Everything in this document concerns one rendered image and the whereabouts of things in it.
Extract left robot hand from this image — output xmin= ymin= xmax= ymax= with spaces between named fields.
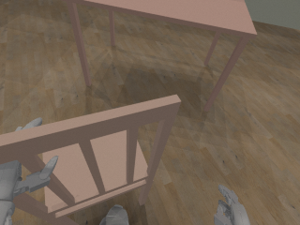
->
xmin=0 ymin=117 xmax=59 ymax=202

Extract chair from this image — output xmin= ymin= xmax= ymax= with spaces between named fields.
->
xmin=0 ymin=95 xmax=182 ymax=225

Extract table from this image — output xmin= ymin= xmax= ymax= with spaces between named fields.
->
xmin=62 ymin=0 xmax=257 ymax=112

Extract right robot hand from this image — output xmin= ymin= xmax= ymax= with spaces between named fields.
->
xmin=214 ymin=184 xmax=250 ymax=225

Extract left robot thigh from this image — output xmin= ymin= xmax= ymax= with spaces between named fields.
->
xmin=99 ymin=206 xmax=129 ymax=225

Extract left robot forearm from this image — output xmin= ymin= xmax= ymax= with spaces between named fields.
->
xmin=0 ymin=199 xmax=15 ymax=225

